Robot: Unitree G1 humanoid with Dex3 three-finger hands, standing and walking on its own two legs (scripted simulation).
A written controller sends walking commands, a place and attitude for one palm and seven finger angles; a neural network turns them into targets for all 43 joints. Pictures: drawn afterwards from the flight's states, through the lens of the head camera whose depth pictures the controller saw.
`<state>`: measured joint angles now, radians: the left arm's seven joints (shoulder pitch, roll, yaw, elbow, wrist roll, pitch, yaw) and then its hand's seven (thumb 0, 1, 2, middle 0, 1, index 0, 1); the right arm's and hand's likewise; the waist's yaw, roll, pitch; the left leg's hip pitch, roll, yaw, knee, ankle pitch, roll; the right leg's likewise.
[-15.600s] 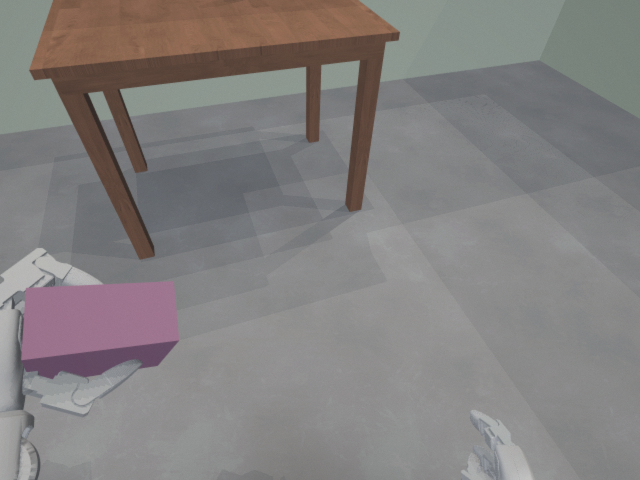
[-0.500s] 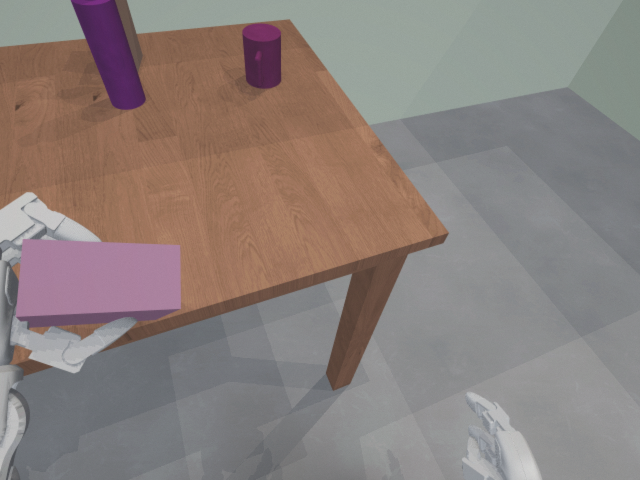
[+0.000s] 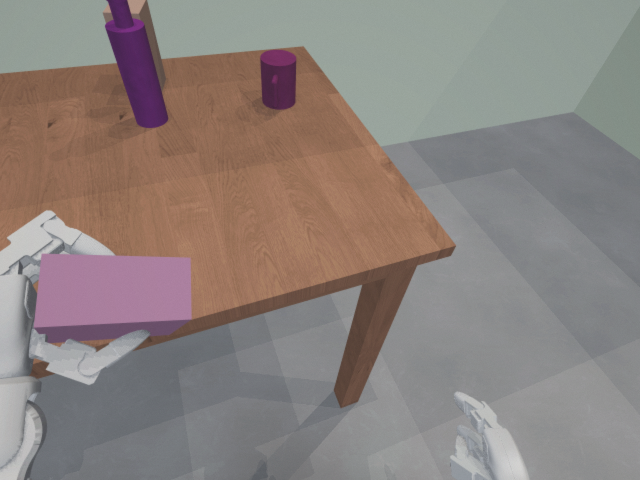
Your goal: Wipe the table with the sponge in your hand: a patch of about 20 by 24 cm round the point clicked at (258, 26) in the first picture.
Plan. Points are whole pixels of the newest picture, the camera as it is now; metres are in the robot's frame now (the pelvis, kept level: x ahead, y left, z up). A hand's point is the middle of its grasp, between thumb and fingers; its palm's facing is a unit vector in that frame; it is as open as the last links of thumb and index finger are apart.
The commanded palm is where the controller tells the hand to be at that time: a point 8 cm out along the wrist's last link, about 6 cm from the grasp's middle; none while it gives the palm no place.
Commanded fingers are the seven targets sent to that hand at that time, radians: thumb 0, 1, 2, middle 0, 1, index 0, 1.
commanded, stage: look again from close up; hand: left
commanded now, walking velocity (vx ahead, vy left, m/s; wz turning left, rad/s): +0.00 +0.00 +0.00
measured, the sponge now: (137, 301) +0.24 +0.21 +0.15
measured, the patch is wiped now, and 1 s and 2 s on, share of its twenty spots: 0.00 0.00 0.00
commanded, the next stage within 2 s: come to a stop and stand still in 0.18 s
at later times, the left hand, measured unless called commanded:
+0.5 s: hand (67, 273) +0.23 +0.26 +0.18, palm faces +0.44 -0.81 -0.38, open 9.9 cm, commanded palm +0.16 +0.28 +0.18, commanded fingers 0.00 0.10 1.30 -1.20 -1.60 -1.20 -1.60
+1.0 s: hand (107, 299) +0.23 +0.23 +0.16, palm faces +0.37 -0.87 -0.31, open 9.9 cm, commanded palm +0.16 +0.27 +0.18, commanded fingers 0.00 0.10 1.30 -1.20 -1.60 -1.20 -1.60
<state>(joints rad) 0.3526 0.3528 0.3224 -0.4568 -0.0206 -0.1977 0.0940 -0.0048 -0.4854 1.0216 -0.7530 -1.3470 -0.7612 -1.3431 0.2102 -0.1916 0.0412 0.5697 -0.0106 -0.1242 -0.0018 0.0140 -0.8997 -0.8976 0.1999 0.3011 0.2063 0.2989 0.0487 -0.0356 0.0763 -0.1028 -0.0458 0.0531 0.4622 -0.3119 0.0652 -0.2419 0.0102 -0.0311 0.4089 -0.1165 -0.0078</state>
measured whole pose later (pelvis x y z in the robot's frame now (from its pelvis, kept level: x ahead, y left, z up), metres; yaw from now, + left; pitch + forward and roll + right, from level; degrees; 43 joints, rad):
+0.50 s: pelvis +0.00 +0.00 +0.00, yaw +0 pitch -2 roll +0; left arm 0.28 0.40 0.44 -0.37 -0.05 -0.27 0.09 -0.01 -0.48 1.02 -0.75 -1.35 -0.76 -1.34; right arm 0.22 -0.21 0.02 0.57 0.00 -0.18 0.03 0.01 -0.90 -0.90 0.20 0.30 0.21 0.30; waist 0.02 -0.01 0.09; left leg -0.15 -0.05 0.05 0.50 -0.32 0.07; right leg -0.30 0.00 -0.03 0.46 -0.13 -0.01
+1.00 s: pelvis +0.00 -0.01 +0.00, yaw +1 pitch -3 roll -1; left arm 0.38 0.34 0.32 -0.44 -0.03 -0.25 0.09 0.00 -0.48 1.02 -0.75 -1.35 -0.76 -1.34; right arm 0.19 -0.20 0.02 0.56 0.00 -0.16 -0.01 0.01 -0.90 -0.90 0.20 0.30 0.21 0.30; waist 0.02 -0.05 0.07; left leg -0.11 -0.04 0.04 0.48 -0.33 0.06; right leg -0.25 0.02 -0.04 0.44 -0.14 -0.02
